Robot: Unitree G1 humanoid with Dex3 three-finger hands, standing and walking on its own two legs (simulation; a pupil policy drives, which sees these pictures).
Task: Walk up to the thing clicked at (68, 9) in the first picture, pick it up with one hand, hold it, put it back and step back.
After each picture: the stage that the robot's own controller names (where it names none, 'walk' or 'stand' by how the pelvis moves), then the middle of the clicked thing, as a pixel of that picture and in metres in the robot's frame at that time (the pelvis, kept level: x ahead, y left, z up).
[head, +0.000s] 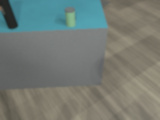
stand; (70, 17) +0.98 +0.09 -0.06
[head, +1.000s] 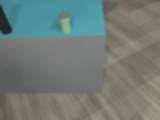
walk; (65, 23) +0.89 +0.14 -0.04
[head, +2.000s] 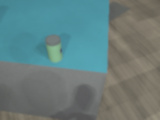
walk; (54, 48) +0.58 +0.16 -0.02
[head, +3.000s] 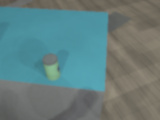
stand; (51, 67) +0.52 +0.17 -0.05
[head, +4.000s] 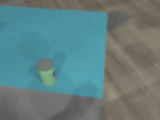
stand; (47, 72) +0.49 +0.18 -0.05
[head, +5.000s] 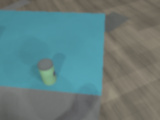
stand; (47, 72) +0.50 +0.19 -0.06
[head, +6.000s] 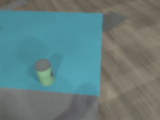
stand; (44, 72) +0.50 +0.20 -0.06
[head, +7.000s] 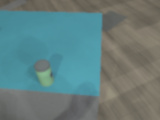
stand; (44, 73) +0.49 +0.20 -0.06
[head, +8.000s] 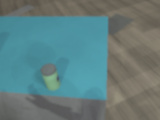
rise first; (51, 77) +0.48 +0.19 -0.05
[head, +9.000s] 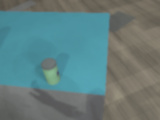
go down; (51, 71) +0.50 +0.19 -0.05
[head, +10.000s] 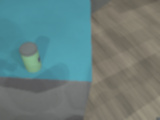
go down; (31, 58) +0.52 +0.18 -0.03
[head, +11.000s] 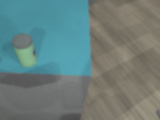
go down; (25, 51) +0.51 +0.18 +0.01
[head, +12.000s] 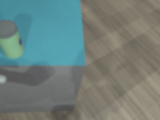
close in; (10, 40) +0.51 +0.20 +0.03
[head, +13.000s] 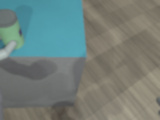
close; (9, 30) +0.54 +0.19 +0.05
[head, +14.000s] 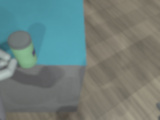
lift; (23, 50) +0.47 +0.16 +0.04
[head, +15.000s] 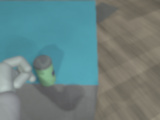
lift; (45, 71) +0.46 +0.15 +0.01
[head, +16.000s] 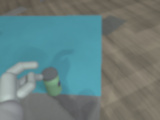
close; (52, 82) +0.45 +0.16 -0.03
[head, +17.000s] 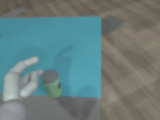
stand; (52, 84) +0.44 +0.16 -0.04
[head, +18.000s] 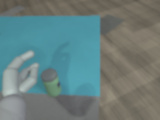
stand; (51, 82) +0.45 +0.15 -0.04
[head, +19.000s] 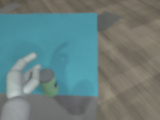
stand; (48, 83) +0.44 +0.16 -0.04
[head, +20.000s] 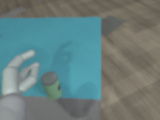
stand; (52, 86) +0.44 +0.16 -0.05
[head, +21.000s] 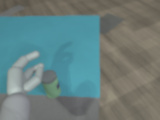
stand; (51, 84) +0.44 +0.16 -0.05
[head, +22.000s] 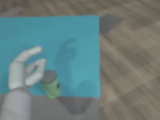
stand; (51, 84) +0.44 +0.16 -0.05
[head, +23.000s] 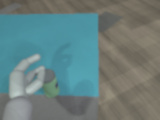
stand; (49, 83) +0.44 +0.16 -0.04
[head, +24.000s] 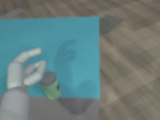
stand; (51, 85) +0.44 +0.16 -0.05
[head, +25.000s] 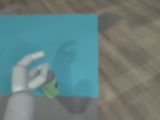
stand; (49, 84) +0.44 +0.16 -0.05
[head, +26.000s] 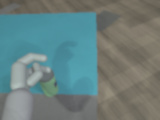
crouch; (48, 82) +0.45 +0.16 -0.04
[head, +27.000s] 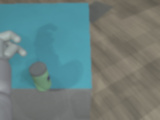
lower; (41, 76) +0.46 +0.16 -0.04
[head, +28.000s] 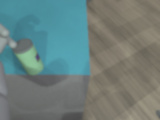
lower; (29, 57) +0.47 +0.16 +0.02
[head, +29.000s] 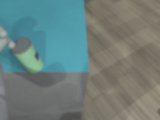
lower; (28, 56) +0.48 +0.16 +0.03
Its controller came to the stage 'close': yes
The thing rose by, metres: 0.01
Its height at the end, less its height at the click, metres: +0.00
